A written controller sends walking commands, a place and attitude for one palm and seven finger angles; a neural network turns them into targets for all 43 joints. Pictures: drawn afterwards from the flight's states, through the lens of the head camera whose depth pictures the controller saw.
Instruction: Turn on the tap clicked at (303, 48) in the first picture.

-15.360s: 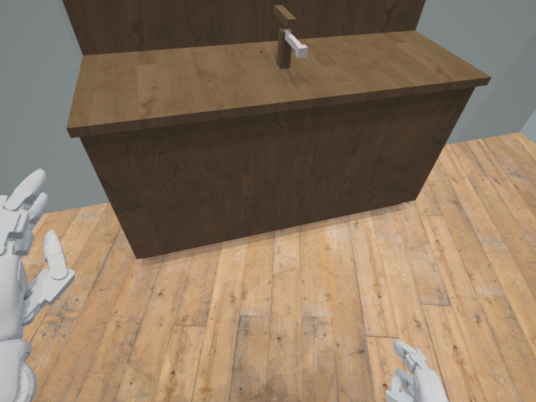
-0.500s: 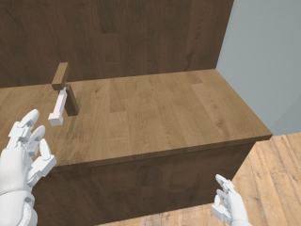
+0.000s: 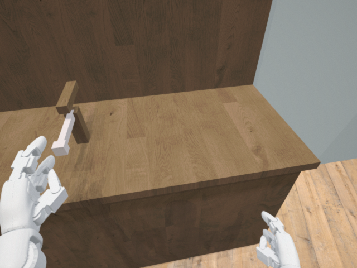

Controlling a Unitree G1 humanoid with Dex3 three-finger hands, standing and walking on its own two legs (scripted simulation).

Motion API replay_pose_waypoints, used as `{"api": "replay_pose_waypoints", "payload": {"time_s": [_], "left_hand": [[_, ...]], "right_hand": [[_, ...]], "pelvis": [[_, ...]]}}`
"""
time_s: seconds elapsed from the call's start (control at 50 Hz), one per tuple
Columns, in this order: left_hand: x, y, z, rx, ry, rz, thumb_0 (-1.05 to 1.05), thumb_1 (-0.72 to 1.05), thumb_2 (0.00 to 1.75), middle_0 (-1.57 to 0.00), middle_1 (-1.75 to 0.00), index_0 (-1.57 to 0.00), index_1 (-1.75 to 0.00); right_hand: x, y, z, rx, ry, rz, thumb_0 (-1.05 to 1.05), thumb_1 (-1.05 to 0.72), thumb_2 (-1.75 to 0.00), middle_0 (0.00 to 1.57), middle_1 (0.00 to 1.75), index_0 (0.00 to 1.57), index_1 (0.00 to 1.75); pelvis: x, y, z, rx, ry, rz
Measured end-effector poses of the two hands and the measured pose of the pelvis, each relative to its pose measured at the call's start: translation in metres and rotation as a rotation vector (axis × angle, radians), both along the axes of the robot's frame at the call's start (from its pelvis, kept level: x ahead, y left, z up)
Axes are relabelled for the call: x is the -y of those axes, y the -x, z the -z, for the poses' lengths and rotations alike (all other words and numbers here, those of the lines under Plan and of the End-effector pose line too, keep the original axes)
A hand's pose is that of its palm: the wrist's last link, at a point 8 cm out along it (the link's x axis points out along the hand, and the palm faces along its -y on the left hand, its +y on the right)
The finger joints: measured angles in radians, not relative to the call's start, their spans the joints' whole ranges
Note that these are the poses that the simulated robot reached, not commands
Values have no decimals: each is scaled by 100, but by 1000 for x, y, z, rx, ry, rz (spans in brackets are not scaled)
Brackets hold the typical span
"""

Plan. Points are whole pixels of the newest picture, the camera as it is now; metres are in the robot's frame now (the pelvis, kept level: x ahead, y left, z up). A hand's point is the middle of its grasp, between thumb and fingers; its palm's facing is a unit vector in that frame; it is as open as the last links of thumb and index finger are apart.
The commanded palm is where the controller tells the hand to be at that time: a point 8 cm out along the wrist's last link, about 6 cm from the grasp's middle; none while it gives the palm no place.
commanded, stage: turn the palm inward beside the body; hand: left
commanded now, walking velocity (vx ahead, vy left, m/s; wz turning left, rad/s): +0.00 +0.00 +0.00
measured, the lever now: (60, 148) +0.33 +0.34 +0.11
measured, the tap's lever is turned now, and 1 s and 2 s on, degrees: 0 0 0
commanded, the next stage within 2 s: reach beside the lever's end, fingers flat in 0.14 s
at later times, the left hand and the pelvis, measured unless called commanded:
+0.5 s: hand (63, 188) +0.20 +0.24 +0.15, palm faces +0.52 -0.85 -0.12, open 7.4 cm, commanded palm +0.15 +0.28 +0.16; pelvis +0.00 -0.02 +0.00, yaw +0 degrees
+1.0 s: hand (50, 178) +0.22 +0.29 +0.14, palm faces +0.54 -0.84 -0.10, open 7.5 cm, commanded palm +0.18 +0.32 +0.14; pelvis +0.00 +0.00 +0.00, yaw +0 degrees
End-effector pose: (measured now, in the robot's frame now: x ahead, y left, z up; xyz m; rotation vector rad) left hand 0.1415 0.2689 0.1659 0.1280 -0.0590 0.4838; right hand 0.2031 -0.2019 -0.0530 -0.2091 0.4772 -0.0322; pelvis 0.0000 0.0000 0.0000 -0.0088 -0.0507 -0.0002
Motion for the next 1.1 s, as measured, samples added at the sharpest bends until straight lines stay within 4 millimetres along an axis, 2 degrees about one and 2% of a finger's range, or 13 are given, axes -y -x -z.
{"api": "replay_pose_waypoints", "payload": {"time_s": [0.26,0.34,0.56,0.72,0.8,0.94,1.1], "left_hand": [[13,-4,1,6,1,-2,1,90,90,-20,-30,-20,-30],[12,-5,2,-4,-1,-8,1,90,90,-20,-30,-20,-30],[-11,-13,8,-8,0,-64,1,90,90,-20,-30,-20,-30],[-21,-24,11,-22,4,-44,1,90,90,-20,-30,-20,-30],[-33,-25,16,-32,17,-63,1,90,90,-20,-29,-20,-29],[-51,-28,21,-17,17,-100,1,90,90,-19,-28,-20,-28],[-59,-48,25,-16,31,-60,1,90,90,-19,-26,-19,-26]], "right_hand": [[17,-5,1,4,1,8,2,-91,-90,20,30,20,30],[21,-4,2,-1,-1,18,2,-91,-90,20,30,20,30],[31,5,9,-33,11,45,2,-91,-90,20,30,20,30],[34,13,11,-47,13,78,2,-91,-90,20,30,20,30],[34,17,11,-57,16,94,2,-91,-90,20,30,20,30],[29,20,12,-67,33,89,2,-91,-90,20,30,20,30],[16,21,13,-81,33,83,2,-91,-90,20,30,20,30]], "pelvis": [[12,-6,0,-1,-4,-2],[15,-6,0,0,-5,-1],[19,-3,-1,-3,-3,-3],[15,-3,-2,-14,-5,7],[12,-3,-2,-18,-5,10],[4,0,-2,-21,1,5],[-5,3,-2,-32,3,5]]}}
